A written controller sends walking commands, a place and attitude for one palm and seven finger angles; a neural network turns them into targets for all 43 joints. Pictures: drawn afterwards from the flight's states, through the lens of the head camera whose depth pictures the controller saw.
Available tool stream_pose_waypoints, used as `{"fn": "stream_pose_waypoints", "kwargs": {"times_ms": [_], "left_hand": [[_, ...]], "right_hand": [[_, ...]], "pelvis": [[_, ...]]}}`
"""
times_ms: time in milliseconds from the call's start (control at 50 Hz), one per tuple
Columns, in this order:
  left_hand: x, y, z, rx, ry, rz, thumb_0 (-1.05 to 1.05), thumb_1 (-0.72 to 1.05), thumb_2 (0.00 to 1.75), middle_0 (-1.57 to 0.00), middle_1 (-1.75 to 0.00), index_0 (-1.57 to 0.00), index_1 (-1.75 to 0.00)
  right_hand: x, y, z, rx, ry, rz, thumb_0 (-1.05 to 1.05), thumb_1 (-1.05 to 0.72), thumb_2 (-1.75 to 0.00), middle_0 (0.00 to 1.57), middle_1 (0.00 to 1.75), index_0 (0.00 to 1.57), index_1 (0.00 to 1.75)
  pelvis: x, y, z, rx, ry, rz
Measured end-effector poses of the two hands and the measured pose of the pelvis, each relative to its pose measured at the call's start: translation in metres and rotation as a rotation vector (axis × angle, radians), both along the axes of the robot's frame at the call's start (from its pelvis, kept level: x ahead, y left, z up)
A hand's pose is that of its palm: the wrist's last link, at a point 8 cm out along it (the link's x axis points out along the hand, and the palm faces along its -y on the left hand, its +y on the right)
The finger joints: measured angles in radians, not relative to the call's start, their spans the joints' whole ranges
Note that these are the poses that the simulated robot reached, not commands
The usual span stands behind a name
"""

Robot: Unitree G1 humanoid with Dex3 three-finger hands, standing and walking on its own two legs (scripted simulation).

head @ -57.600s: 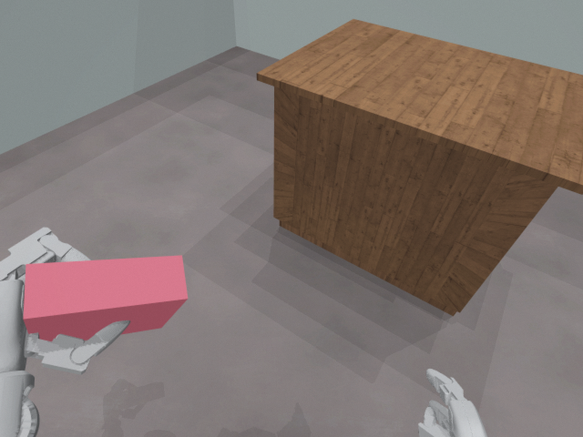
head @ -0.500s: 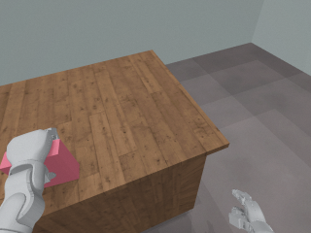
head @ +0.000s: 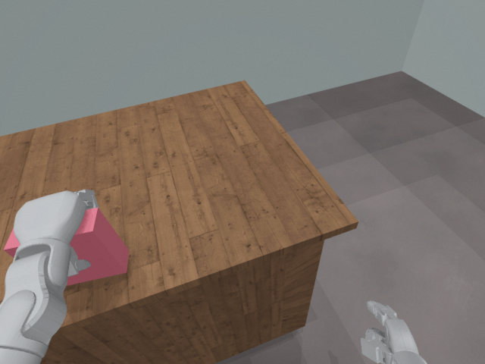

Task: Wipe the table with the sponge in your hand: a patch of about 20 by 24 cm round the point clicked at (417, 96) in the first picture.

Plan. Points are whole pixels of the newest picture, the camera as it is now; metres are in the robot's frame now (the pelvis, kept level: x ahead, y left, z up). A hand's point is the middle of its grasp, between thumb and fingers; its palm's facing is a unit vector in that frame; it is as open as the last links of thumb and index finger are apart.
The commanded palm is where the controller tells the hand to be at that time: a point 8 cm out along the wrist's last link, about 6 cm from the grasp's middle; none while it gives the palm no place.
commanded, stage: lift the sponge slowly off the table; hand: left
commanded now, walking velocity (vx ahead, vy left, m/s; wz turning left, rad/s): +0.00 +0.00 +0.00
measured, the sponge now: (81, 257) +0.24 +0.33 +0.05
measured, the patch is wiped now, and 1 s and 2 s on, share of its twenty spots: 1.00 1.00 1.00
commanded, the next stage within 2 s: bring the sponge back beside the body in 1.36 s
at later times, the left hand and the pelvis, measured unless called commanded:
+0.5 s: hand (68, 217) +0.26 +0.32 +0.14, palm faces +0.07 -0.04 -1.00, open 8.9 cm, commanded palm +0.23 +0.32 +0.20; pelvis -0.01 +0.00 +0.00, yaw +0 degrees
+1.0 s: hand (55, 205) +0.26 +0.32 +0.17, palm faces +0.09 -0.04 -1.00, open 8.9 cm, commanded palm +0.23 +0.32 +0.24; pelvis -0.02 +0.00 +0.00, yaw +1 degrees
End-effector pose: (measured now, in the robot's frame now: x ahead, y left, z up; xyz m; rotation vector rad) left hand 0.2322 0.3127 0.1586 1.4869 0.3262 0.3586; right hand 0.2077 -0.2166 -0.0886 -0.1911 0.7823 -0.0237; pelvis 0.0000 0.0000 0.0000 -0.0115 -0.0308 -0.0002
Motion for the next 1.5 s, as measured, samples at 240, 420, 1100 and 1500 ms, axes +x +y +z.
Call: {"fn": "stream_pose_waypoints", "kwargs": {"times_ms": [240,420,1100,1500], "left_hand": [[0.004,0.006,0.011,-0.006,0.032,0.032,-0.02,-0.46,1.07,-0.81,-1.44,-0.88,-1.46],[0.009,0.0,0.024,0.006,-0.003,-0.022,-0.02,-0.46,1.07,-0.81,-1.44,-0.88,-1.46],[0.013,0.0,0.071,0.021,-0.081,-0.013,-0.02,-0.46,1.07,-0.82,-1.43,-0.88,-1.46],[0.023,-0.002,0.074,0.016,-0.046,-0.017,-0.02,-0.46,1.07,-0.82,-1.43,-0.88,-1.46]], "right_hand": [[0.001,-0.003,0.006,0.004,-0.029,0.006,0.01,-0.9,-0.9,0.2,0.3,0.2,0.3],[-0.005,-0.008,0.004,-0.012,-0.019,0.001,0.01,-0.9,-0.9,0.2,0.3,0.2,0.3],[0.007,0.02,0.014,0.03,-0.068,0.06,0.01,-0.9,-0.9,0.2,0.3,0.2,0.3],[0.001,0.015,0.007,0.032,-0.039,0.052,0.01,-0.9,-0.9,0.2,0.3,0.2,0.3]], "pelvis": [[-0.007,-0.005,0.001,0.002,-0.01,0.003],[-0.009,-0.005,0.002,0.001,-0.014,0.004],[-0.017,0.002,0.003,0.002,-0.011,0.005],[-0.014,0.001,0.002,0.004,0.004,0.001]]}}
